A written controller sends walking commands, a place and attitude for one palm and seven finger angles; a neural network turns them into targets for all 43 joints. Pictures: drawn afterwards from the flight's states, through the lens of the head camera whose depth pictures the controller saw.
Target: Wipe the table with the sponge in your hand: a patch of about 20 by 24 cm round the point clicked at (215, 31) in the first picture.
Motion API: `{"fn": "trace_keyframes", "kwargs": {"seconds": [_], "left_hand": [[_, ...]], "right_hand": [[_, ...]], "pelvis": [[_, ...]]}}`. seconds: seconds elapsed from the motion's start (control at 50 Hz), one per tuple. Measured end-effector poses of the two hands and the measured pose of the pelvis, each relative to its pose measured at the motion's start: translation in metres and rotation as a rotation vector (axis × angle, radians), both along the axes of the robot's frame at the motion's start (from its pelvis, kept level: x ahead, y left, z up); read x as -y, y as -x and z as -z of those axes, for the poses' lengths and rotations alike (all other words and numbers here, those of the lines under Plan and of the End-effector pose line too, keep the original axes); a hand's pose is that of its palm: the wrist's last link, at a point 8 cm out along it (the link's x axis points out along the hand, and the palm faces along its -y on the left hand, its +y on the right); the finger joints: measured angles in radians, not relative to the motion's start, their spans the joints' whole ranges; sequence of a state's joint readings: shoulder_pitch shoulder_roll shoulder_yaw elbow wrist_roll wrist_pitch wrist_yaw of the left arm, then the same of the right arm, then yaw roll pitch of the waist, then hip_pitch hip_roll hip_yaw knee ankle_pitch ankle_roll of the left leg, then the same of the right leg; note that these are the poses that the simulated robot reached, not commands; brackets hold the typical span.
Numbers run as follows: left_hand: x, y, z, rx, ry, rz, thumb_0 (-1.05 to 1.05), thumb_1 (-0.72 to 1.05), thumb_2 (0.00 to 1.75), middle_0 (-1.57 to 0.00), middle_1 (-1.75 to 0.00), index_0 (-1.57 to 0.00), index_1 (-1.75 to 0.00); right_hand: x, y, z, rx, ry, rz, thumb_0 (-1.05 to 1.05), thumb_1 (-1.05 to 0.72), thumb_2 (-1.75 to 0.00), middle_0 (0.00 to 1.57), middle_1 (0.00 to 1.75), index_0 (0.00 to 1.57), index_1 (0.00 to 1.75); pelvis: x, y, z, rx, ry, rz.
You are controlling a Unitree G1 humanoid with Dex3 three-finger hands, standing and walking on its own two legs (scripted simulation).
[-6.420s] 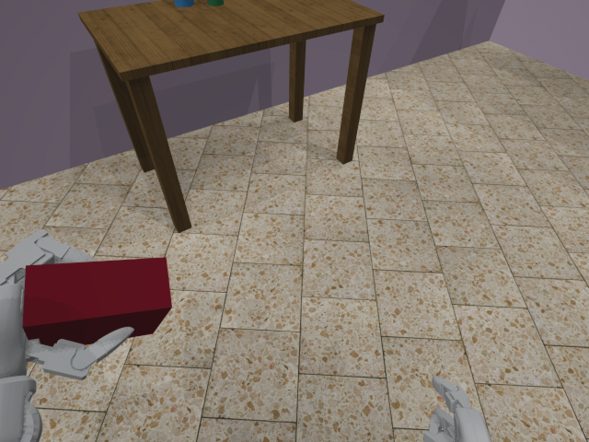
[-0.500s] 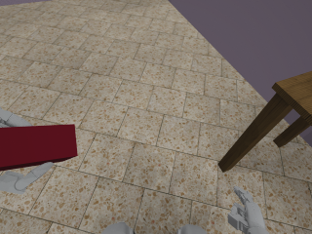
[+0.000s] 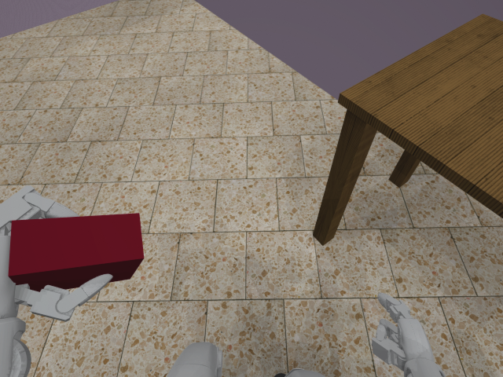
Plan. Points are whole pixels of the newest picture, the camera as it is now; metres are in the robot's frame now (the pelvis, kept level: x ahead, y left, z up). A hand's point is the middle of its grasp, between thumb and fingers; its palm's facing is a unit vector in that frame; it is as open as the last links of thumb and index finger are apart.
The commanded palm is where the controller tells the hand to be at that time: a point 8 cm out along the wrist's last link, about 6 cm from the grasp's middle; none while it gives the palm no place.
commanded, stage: turn to face it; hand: left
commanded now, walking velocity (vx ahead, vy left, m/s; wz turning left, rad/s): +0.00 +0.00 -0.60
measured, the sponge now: (99, 253) +0.24 +0.19 +0.14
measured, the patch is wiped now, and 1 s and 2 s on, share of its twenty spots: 0.00 0.00 0.00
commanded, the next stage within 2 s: none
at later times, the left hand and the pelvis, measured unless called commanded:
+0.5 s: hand (72, 302) +0.17 +0.18 +0.18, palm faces +0.17 -0.88 -0.44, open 9.7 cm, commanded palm +0.14 +0.23 +0.18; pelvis -0.10 +0.00 +0.00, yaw -16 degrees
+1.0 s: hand out of the picture +0.11 +0.02 +0.19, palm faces -0.15 -0.80 -0.58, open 9.7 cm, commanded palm +0.09 +0.09 +0.18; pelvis -0.20 -0.05 +0.00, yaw -34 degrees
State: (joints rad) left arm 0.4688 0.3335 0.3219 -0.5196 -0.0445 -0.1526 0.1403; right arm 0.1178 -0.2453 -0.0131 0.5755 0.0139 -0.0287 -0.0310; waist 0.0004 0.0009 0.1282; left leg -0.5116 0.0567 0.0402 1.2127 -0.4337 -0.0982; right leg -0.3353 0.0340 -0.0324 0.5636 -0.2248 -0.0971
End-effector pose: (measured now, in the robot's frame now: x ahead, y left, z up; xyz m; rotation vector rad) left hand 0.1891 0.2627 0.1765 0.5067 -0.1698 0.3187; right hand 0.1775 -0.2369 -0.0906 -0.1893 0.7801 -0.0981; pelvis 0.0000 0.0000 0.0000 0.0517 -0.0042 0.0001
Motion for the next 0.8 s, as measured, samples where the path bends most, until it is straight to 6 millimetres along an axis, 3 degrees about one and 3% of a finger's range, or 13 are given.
{"fn": "trace_keyframes", "kwargs": {"seconds": [0.1, 0.2, 0.4, 0.54, 0.6, 0.66, 0.74, 0.8], "left_hand": [[0.022, -0.004, -0.03, 0.076, -0.107, 0.132, 0.0, -0.45, 1.0, -0.8, -1.35, -0.78, -1.35], [0.021, 0.002, -0.043, 0.119, -0.155, 0.149, 0.0, -0.45, 1.0, -0.8, -1.35, -0.78, -1.35], [0.026, 0.034, -0.004, 0.086, 0.023, 0.196, 0.0, -0.45, 1.0, -0.79, -1.35, -0.78, -1.35], [0.044, 0.049, -0.026, 0.171, -0.052, 0.283, 0.0, -0.45, 1.0, -0.79, -1.35, -0.78, -1.35], [0.061, 0.049, -0.032, 0.171, -0.053, 0.299, 0.0, -0.45, 1.0, -0.79, -1.35, -0.78, -1.35], [0.09, 0.044, -0.025, 0.145, -0.069, 0.336, 0.0, -0.45, 1.0, -0.79, -1.35, -0.78, -1.35], [0.142, 0.041, -0.006, 0.101, -0.073, 0.423, 0.0, -0.45, 1.0, -0.79, -1.35, -0.78, -1.35], [0.175, 0.049, -0.004, 0.063, -0.062, 0.524, 0.0, -0.45, 1.0, -0.79, -1.35, -0.77, -1.35]], "right_hand": [[0.048, 0.045, -0.008, -0.045, 0.068, 0.131, 0.01, -0.91, -0.9, 0.2, 0.3, 0.19, 0.3], [0.062, 0.083, -0.01, -0.062, 0.06, 0.211, 0.01, -0.91, -0.9, 0.19, 0.3, 0.19, 0.3], [0.027, 0.136, -0.011, -0.056, 0.028, 0.198, 0.01, -0.91, -0.9, 0.2, 0.3, 0.19, 0.3], [0.001, 0.174, -0.008, 0.02, -0.073, 0.245, 0.01, -0.91, -0.9, 0.2, 0.3, 0.2, 0.3], [0.0, 0.194, -0.001, 0.03, -0.129, 0.283, 0.01, -0.91, -0.9, 0.2, 0.3, 0.2, 0.3], [0.011, 0.219, 0.01, 0.032, -0.158, 0.323, 0.01, -0.9, -0.9, 0.2, 0.3, 0.2, 0.3], [0.044, 0.262, 0.032, -0.003, -0.15, 0.384, 0.01, -0.9, -0.9, 0.21, 0.31, 0.2, 0.3], [0.074, 0.301, 0.033, -0.068, -0.109, 0.47, 0.01, -0.9, -0.9, 0.2, 0.3, 0.2, 0.3]], "pelvis": [[0.008, 0.011, -0.003, -0.02, 0.0, 0.05], [0.01, 0.025, -0.004, -0.034, 0.001, 0.111], [-0.003, 0.071, 0.002, -0.037, 0.0, 0.206], [0.0, 0.1, 0.002, 0.014, 0.034, 0.311], [0.007, 0.109, 0.0, 0.008, 0.058, 0.365], [0.021, 0.123, 0.005, 0.002, 0.06, 0.411], [0.04, 0.148, 0.016, 0.011, 0.076, 0.431], [0.045, 0.164, 0.012, 0.007, 0.043, 0.471]]}}
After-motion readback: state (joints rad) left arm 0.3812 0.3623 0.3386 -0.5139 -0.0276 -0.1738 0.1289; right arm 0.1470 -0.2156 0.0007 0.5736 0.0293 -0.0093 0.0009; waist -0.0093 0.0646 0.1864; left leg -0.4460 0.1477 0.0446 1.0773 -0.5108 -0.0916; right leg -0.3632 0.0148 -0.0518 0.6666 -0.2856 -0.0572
